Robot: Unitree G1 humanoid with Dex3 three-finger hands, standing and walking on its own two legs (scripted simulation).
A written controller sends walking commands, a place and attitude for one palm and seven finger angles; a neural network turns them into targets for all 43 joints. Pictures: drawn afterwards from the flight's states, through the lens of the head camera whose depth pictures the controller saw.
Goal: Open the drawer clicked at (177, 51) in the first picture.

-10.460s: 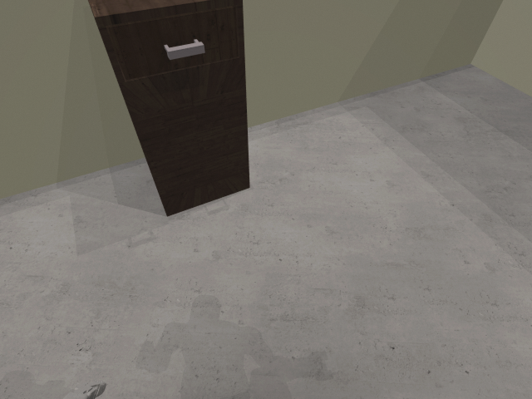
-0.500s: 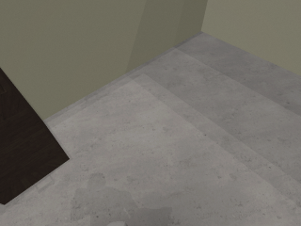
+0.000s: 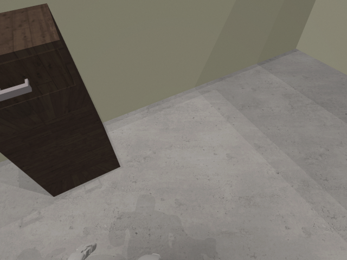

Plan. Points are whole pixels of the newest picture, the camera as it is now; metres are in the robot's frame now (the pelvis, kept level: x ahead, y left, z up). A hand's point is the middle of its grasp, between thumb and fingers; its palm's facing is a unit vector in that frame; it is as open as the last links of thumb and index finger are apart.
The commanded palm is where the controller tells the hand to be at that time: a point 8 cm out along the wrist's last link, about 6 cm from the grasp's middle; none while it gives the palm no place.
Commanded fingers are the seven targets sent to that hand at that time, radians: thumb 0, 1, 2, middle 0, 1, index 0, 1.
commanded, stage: turn to face it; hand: left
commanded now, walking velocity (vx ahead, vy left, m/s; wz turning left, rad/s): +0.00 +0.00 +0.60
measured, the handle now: (12, 88) +0.65 +0.62 +0.02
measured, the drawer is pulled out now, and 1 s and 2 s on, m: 0.00 0.00 0.00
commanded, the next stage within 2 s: take the last steps up to it in 0.80 s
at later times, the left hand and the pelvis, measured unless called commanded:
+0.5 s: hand out of the picture -0.07 +0.26 -0.17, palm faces +0.34 -0.91 -0.25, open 7.4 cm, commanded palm none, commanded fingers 0.00 0.90 0.90 -0.20 -0.30 -0.20 -0.30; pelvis -0.04 +0.04 +0.00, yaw +17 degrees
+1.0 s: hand out of the picture -0.06 +0.20 -0.14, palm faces +0.47 -0.85 -0.24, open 7.4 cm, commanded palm none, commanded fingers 0.00 0.90 0.90 -0.20 -0.30 -0.20 -0.30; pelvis -0.04 +0.00 +0.01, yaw +27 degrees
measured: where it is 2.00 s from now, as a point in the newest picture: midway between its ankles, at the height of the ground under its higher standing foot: outside the picture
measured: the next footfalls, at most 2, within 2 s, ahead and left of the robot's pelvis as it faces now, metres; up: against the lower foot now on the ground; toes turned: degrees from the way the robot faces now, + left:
left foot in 0.38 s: -0.03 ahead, +0.14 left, +0.00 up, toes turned +19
right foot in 0.84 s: +0.05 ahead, -0.07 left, +0.00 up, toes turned +20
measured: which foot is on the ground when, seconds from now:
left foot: up 0.00-0.36, down 0.38-0.84, up 0.86-1.00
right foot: down 0.00-0.38, up 0.40-0.82, down 0.84-1.00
